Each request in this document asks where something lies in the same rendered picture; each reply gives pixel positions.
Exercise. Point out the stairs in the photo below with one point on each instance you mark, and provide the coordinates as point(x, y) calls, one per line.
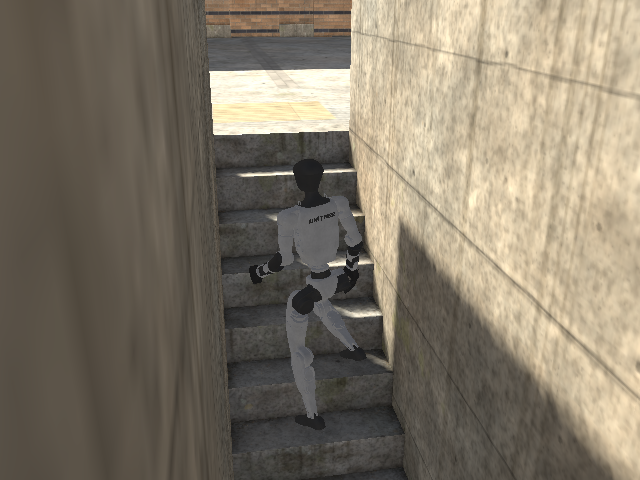
point(363, 438)

